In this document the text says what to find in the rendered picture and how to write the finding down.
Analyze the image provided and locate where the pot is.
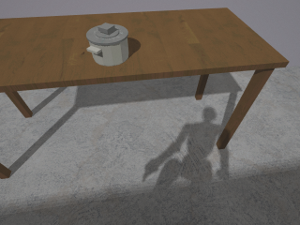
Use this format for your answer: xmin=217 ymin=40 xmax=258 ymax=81
xmin=86 ymin=38 xmax=129 ymax=67

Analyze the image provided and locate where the table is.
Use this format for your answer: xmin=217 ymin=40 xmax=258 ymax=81
xmin=0 ymin=7 xmax=289 ymax=179

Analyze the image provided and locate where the knob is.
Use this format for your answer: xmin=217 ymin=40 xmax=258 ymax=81
xmin=97 ymin=22 xmax=115 ymax=34

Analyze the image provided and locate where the lid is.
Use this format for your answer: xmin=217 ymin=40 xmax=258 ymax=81
xmin=86 ymin=24 xmax=128 ymax=46

